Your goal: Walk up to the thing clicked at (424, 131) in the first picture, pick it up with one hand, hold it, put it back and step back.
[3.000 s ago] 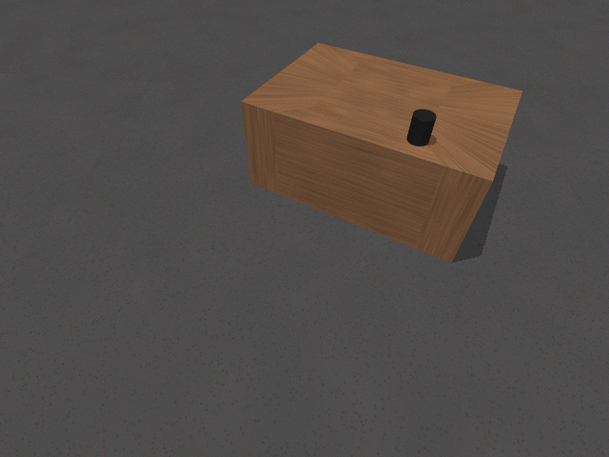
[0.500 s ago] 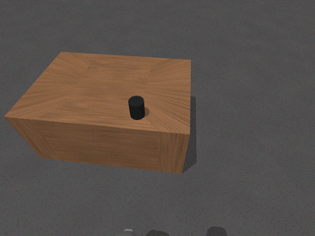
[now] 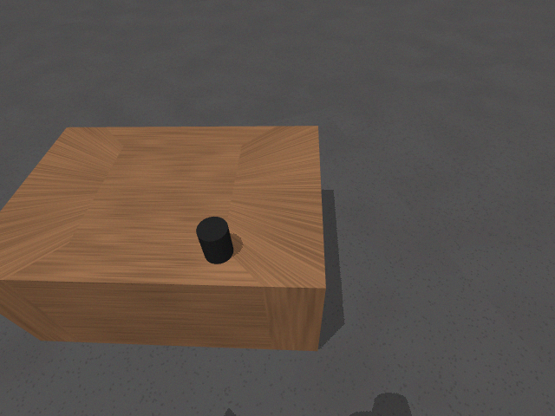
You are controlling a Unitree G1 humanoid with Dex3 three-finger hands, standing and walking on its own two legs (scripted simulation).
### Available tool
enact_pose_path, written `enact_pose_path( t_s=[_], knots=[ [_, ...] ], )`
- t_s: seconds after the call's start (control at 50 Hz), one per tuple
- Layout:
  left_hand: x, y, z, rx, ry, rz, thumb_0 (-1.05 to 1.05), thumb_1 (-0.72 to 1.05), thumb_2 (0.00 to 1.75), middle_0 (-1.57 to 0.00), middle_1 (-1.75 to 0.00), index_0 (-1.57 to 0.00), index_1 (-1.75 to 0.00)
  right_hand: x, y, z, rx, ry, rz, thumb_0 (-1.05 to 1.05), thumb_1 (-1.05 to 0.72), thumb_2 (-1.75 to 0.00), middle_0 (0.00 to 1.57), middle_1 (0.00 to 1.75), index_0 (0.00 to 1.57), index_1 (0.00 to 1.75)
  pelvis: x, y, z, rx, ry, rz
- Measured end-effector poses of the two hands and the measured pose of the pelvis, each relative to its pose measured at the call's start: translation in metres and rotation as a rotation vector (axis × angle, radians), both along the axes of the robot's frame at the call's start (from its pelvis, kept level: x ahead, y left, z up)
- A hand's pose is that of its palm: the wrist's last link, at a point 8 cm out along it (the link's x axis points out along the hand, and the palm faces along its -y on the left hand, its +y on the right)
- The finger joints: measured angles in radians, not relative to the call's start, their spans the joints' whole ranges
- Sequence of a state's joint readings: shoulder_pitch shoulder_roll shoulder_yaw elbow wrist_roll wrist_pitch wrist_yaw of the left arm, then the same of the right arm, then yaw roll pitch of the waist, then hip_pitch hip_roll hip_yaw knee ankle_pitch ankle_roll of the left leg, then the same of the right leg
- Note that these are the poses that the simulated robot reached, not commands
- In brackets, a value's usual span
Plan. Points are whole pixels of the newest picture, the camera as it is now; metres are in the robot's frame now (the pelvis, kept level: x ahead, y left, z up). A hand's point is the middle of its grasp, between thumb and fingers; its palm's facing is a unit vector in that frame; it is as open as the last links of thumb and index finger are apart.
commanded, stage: walk up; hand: left
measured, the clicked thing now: (215, 240) +0.60 +0.19 -0.25
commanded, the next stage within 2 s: stand in 1.64 s
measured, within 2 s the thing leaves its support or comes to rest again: neither
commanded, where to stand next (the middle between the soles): +0.17 +0.03 m, yaw +1 degrees
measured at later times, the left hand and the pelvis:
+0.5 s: hand out of the picture +0.14 +0.29 -0.16, palm faces +0.01 -0.94 -0.34, open 7.4 cm; pelvis +0.09 +0.03 +0.00, yaw +1 degrees
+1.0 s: hand (107, 398) +0.20 +0.29 -0.13, palm faces +0.00 -0.94 -0.35, open 7.4 cm; pelvis +0.11 +0.03 +0.03, yaw +1 degrees
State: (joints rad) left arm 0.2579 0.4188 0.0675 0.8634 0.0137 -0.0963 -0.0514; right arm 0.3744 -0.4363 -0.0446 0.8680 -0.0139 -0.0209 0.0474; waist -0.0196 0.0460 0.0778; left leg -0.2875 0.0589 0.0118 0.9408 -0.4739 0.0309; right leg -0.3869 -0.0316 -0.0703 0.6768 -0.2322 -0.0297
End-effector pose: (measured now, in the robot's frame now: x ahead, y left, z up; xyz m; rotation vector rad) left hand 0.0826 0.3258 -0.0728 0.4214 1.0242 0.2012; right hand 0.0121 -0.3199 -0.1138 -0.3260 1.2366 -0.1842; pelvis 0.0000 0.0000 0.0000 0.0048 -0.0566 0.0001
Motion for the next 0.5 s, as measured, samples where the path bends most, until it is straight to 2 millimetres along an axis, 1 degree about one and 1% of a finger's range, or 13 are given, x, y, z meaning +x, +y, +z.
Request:
enact_pose_path(
  t_s=[0.08, 0.14, 0.2, 0.24, 0.32, 0.38, 0.44, 0.5],
  knots=[
    [0.006, -0.007, 0.011, -0.001, 0.010, 0.037, 0.00, 0.90, 0.89, -0.20, -0.30, -0.20, -0.30, 0.048, 0.003, 0.002, 0.022, -0.029, 0.036, 0.01, -0.91, -0.90, 0.20, 0.30, 0.20, 0.30, 0.022, -0.001, 0.009, -0.001, -0.001, 0.008],
    [0.007, -0.005, 0.014, 0.003, 0.042, 0.055, 0.00, 0.90, 0.89, -0.21, -0.30, -0.21, -0.30, 0.081, 0.007, 0.008, 0.030, -0.056, 0.062, 0.00, -0.91, -0.90, 0.20, 0.30, 0.20, 0.30, 0.038, 0.001, 0.015, -0.002, 0.004, 0.012],
    [0.007, 0.001, 0.010, 0.006, 0.083, 0.073, 0.00, 0.90, 0.89, -0.21, -0.30, -0.21, -0.30, 0.109, 0.012, 0.012, 0.021, -0.065, 0.075, 0.00, -0.91, -0.90, 0.20, 0.30, 0.20, 0.30, 0.053, 0.005, 0.016, 0.000, 0.008, 0.010],
    [0.010, 0.006, 0.003, 0.002, 0.110, 0.084, 0.00, 0.90, 0.89, -0.21, -0.30, -0.21, -0.30, 0.126, 0.017, 0.013, 0.010, -0.070, 0.077, 0.00, -0.91, -0.90, 0.20, 0.30, 0.20, 0.30, 0.062, 0.009, 0.014, 0.000, 0.010, 0.010],
    [0.021, 0.019, -0.023, -0.023, 0.143, 0.112, 0.01, 0.90, 0.89, -0.21, -0.30, -0.21, -0.30, 0.154, 0.030, 0.009, -0.026, -0.091, 0.082, 0.00, -0.91, -0.90, 0.20, 0.30, 0.20, 0.30, 0.078, 0.023, 0.000, -0.007, 0.009, 0.021],
    [0.034, 0.021, -0.039, -0.049, 0.155, 0.131, 0.01, 0.90, 0.90, -0.20, -0.30, -0.20, -0.30, 0.170, 0.044, 0.009, -0.030, -0.099, 0.090, 0.00, -0.91, -0.90, 0.20, 0.30, 0.20, 0.30, 0.082, 0.029, -0.003, -0.003, 0.007, 0.020],
    [0.043, 0.017, -0.046, -0.073, 0.165, 0.129, 0.01, 0.90, 0.90, -0.20, -0.30, -0.20, -0.30, 0.185, 0.054, 0.012, -0.021, -0.113, 0.097, 0.00, -0.91, -0.90, 0.20, 0.30, 0.20, 0.30, 0.086, 0.030, -0.003, -0.015, 0.009, 0.024],
    [0.046, 0.011, -0.047, -0.093, 0.179, 0.122, 0.01, 0.90, 0.89, -0.20, -0.30, -0.20, -0.30, 0.200, 0.063, 0.015, -0.003, -0.126, 0.095, 0.00, -0.91, -0.90, 0.20, 0.30, 0.20, 0.30, 0.092, 0.031, 0.002, -0.026, 0.015, 0.024]
  ],
)
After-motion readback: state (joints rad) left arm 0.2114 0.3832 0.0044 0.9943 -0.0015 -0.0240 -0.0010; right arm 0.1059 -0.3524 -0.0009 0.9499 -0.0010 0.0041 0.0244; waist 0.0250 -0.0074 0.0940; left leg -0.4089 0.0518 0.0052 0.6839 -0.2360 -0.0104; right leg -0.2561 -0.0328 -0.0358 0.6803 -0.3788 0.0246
